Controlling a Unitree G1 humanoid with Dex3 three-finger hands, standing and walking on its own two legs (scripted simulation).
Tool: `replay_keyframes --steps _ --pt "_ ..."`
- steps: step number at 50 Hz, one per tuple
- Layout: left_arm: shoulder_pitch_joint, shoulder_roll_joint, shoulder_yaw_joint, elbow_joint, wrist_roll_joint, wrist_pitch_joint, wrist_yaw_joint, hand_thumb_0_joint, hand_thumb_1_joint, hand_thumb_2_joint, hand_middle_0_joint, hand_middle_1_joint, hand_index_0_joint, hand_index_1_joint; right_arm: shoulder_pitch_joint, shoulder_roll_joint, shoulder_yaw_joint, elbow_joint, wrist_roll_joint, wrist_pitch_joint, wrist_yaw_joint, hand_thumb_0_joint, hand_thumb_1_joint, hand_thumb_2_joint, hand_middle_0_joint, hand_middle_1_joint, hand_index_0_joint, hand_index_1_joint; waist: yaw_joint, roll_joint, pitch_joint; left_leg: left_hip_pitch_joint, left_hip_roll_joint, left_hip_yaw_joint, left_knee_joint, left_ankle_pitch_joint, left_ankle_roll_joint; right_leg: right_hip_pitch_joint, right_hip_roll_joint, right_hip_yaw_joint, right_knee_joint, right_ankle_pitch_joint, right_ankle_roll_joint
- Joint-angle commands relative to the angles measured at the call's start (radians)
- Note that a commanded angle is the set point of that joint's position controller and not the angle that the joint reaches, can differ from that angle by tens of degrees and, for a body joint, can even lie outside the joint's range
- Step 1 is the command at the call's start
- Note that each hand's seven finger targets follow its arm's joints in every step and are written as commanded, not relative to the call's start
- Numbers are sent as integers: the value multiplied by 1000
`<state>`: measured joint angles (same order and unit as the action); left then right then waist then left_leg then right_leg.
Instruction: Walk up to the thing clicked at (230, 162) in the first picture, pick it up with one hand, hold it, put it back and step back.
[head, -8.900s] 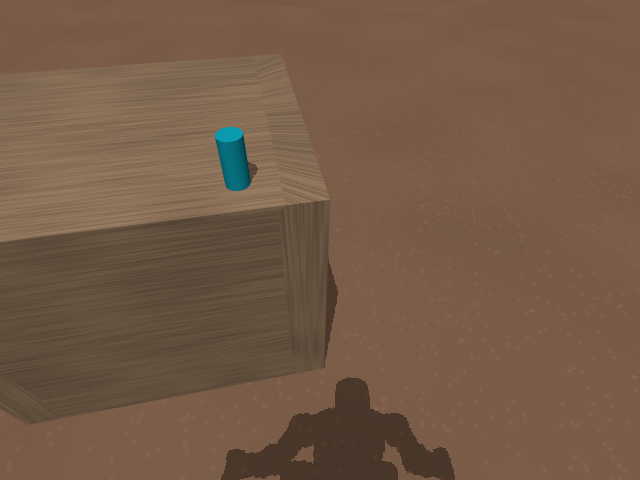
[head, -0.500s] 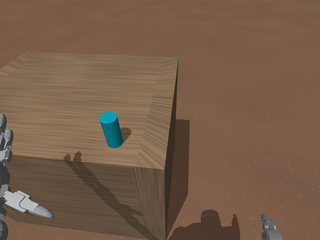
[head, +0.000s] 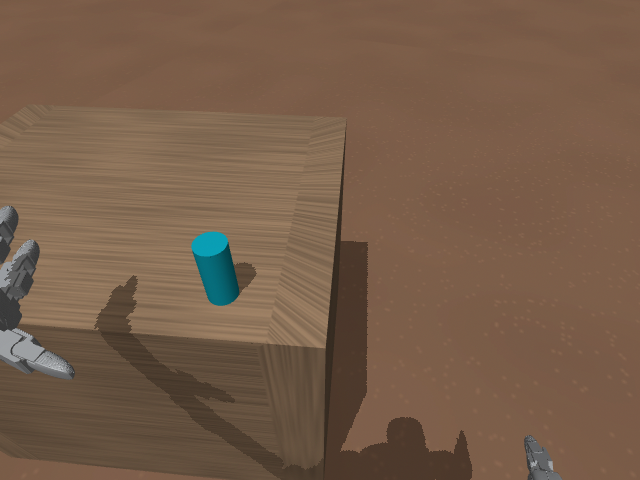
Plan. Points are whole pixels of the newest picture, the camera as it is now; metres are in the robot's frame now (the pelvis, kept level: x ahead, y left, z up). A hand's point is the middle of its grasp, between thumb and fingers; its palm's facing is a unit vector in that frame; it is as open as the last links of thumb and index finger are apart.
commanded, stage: go down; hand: left
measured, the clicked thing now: (217, 270) +0.44 +0.18 +0.03
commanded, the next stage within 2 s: none
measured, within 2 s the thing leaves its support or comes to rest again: neither
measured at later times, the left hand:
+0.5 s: hand (29, 273) +0.32 +0.34 +0.15, palm faces +0.15 -0.99 +0.01, open 17.6 cm
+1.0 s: hand (24, 260) +0.34 +0.36 +0.15, palm faces +0.14 -0.99 +0.00, open 17.6 cm
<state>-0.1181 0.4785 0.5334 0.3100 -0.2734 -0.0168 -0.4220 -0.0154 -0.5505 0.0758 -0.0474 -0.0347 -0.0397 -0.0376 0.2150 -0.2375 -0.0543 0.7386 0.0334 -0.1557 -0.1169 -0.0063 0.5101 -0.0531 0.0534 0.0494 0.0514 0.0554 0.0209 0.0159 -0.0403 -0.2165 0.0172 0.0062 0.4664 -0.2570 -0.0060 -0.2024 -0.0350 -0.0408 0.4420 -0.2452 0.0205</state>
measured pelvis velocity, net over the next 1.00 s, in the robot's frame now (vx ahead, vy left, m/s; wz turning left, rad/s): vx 0.00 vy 0.00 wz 0.00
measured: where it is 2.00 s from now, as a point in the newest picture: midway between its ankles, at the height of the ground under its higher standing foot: outside the picture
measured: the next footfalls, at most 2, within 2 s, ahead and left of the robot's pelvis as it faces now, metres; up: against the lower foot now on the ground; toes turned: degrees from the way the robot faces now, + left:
none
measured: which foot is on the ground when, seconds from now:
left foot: down 0.00-1.00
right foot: down 0.00-1.00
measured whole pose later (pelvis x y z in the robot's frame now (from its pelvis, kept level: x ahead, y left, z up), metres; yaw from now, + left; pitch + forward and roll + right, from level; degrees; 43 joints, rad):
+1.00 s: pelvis +0.00 +0.00 +0.00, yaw +0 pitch +5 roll -1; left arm -0.47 0.72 0.59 0.85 -0.25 -0.03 -0.59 -0.02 -0.57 0.06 -0.05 -0.04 -0.05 -0.04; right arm 0.16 -0.23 0.01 0.82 0.01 -0.21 -0.19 -0.01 0.52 -0.05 0.05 0.05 0.05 0.06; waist -0.03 -0.01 -0.08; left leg -0.32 0.02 0.00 0.48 -0.25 0.00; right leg -0.30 -0.03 -0.05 0.43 -0.22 0.02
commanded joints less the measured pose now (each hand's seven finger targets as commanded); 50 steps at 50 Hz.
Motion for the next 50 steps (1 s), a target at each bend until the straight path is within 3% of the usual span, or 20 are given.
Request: replay_keyframes --steps 1,2,3,5,8,9,10,13,15,16,18,22,25,28,30,31,35,40,42,50 --pt "-355 355 97 -277 -30 -63 -12 0 -541 69 -49 -29 -46 -36 -116 -120 -34 -85 1 -58 -15 0 528 -53 50 50 50 50 13 145 -200 95 -16 -2 -50 312 8 31 22 -21 -28 249 -36" --pt "-355 375 107 -226 -26 -58 -15 0 -551 71 -49 -32 -47 -39 -115 -129 -31 -107 0 -62 -19 0 524 -55 50 50 50 50 5 125 -205 96 -14 -4 -50 305 9 33 25 -24 -30 241 -35" --pt "-263 358 109 -87 -27 -36 -23 0 -557 58 -52 -30 -52 -34 -137 -178 -64 -119 1 -62 -26 0 521 -55 50 50 50 50 1 60 -167 69 -9 -12 -53 293 11 26 30 -26 -33 223 -34" --pt "-369 358 96 -150 -40 -37 -42 0 -573 67 -50 -33 -47 -40 -120 -111 -4 -93 1 -63 -23 0 522 -55 50 50 50 50 3 102 -180 79 -10 -11 -57 288 10 18 29 -26 -33 222 -37" --pt "-432 414 106 -95 -51 -17 -74 0 -575 58 -48 -29 -49 -32 -125 -151 -34 -85 1 -66 -41 0 527 -54 50 50 50 50 -13 88 -206 85 -20 -7 -52 284 22 20 21 -22 -44 243 -30" --pt "-396 406 107 14 -49 2 -83 0 -603 61 -50 -37 -50 -42 -116 -139 -17 -69 0 -68 -45 0 522 -56 50 50 50 50 -18 57 -167 76 -22 -5 -52 252 28 -3 21 -21 -49 220 -26" --pt "-449 404 91 -43 -53 -1 -98 0 -593 53 -49 -30 -52 -33 -118 -114 -2 -45 -1 -68 -47 0 531 -53 50 50 50 50 -15 103 -190 84 -26 -4 -51 260 27 -4 18 -18 -47 231 -27" --pt "-463 440 109 104 -50 15 -120 0 -600 56 -46 -32 -48 -35 -130 -159 -6 -95 -5 -77 -60 0 529 -54 50 50 50 50 -23 36 -198 83 -21 -13 -56 250 27 -11 25 -25 -55 213 -26" --pt "-554 498 121 76 -43 4 -129 0 -580 61 -43 -30 -45 -33 -124 -150 2 -87 -5 -76 -66 0 535 -53 50 50 50 50 -19 66 -238 99 -30 -7 -52 249 32 -12 18 -19 -57 219 -24" --pt "-498 472 107 182 -34 13 -133 0 -580 56 -43 -29 -45 -31 -123 -157 -1 -92 -6 -80 -68 0 532 -54 50 50 50 50 -21 33 -198 77 -29 -9 -55 243 32 -20 23 -22 -55 209 -25" --pt "-591 505 107 114 -27 -12 -136 0 -611 62 -45 -38 -47 -43 -122 -146 9 -97 -10 -84 -67 0 535 -53 50 50 49 50 -17 93 -223 93 -30 -7 -56 234 26 -37 22 -18 -55 200 -29" --pt "-614 551 131 173 -21 -35 -138 0 -569 73 -38 -36 -39 -40 -127 -162 4 -121 -11 -94 -71 0 537 -53 50 50 49 50 -14 74 -252 94 -29 -10 -49 241 27 -27 23 -19 -55 205 -28" --pt "-603 531 110 225 -15 -39 -143 0 -590 71 -44 -40 -44 -46 -133 -122 39 -102 -11 -93 -69 0 534 -54 49 50 49 50 -10 91 -242 82 -27 -11 -47 252 24 -32 24 -19 -54 209 -31" --pt "-652 591 129 206 -11 -53 -147 0 -572 68 -45 -33 -44 -39 -119 -151 10 -60 -15 -91 -79 0 533 -54 50 50 50 50 -17 121 -277 95 -31 -6 -34 291 25 -27 19 -11 -49 253 -29" --pt "-622 559 105 269 -8 -49 -155 0 -572 77 -43 -40 -42 -46 -149 -141 26 -91 -13 -97 -76 0 535 -54 49 50 49 50 -21 94 -252 81 -26 -11 -43 268 23 -40 27 -15 -53 226 -31" --pt "-665 601 126 199 -10 -61 -151 0 -586 61 -46 -31 -45 -37 -150 -153 9 -77 -13 -94 -80 0 532 -55 49 50 49 50 -18 124 -269 89 -27 -10 -42 262 22 -42 25 -15 -53 223 -32" --pt "-598 584 123 324 -7 -52 -157 0 -556 61 -45 -33 -45 -37 -135 -141 26 -70 -13 -94 -78 0 530 -55 49 50 49 50 -23 97 -255 74 -21 -16 -39 274 19 -44 32 -19 -54 222 -33" --pt "-697 610 113 241 -11 -70 -163 0 -589 56 -48 -41 -50 -43 -151 -150 19 -89 -16 -102 -83 0 534 -54 49 50 49 50 -34 111 -288 87 -26 -11 -30 273 25 -43 29 -14 -55 237 -29" --pt "-635 596 107 345 -5 -64 -166 0 -576 58 -47 -39 -48 -42 -127 -141 21 -27 -14 -96 -82 0 529 -55 49 50 49 50 -36 95 -252 64 -22 -16 -34 269 23 -62 33 -17 -50 225 -32" --pt "-723 642 116 325 -6 -87 -176 0 -535 66 -46 -41 -46 -43 -162 -154 24 -79 -15 -110 -83 0 534 -55 49 50 49 50 -44 112 -322 92 -21 -21 -14 303 21 -61 31 -16 -45 247 -31"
